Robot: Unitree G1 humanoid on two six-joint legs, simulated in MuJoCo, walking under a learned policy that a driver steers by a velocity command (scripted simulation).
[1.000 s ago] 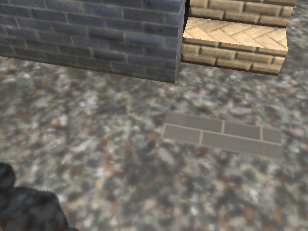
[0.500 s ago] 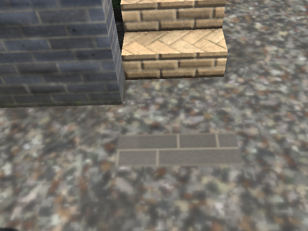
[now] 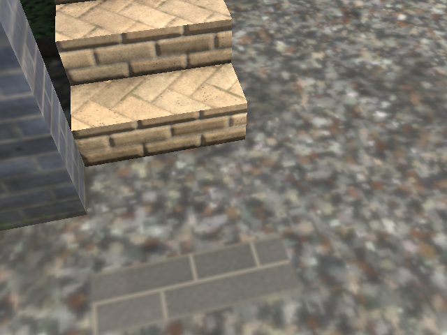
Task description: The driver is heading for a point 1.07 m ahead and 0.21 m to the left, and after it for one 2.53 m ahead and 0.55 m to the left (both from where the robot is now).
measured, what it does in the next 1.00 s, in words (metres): walks ahead, turning left: right foot, then left foot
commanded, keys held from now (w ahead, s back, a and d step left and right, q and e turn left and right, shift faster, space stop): w+q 0.84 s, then w+e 0.16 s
